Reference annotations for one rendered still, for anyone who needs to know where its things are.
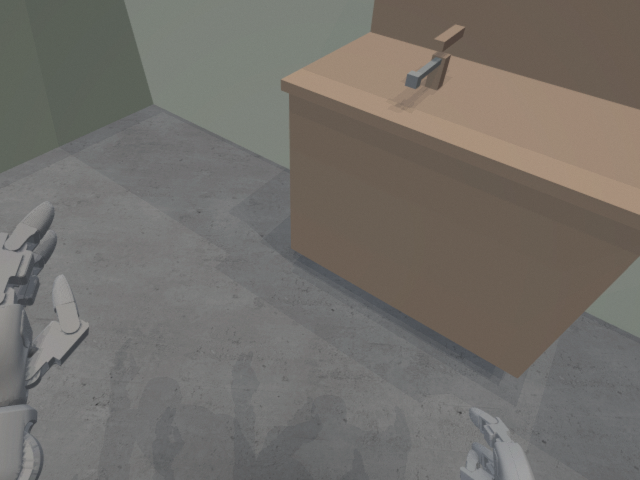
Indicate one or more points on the left robot hand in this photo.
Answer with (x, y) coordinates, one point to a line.
(22, 257)

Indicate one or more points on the counter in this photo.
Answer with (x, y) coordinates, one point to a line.
(498, 200)

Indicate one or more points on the right robot hand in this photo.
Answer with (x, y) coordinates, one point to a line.
(507, 461)

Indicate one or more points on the robot left forearm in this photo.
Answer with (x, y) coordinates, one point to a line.
(21, 454)

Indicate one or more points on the tap lever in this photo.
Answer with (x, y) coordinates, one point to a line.
(413, 78)

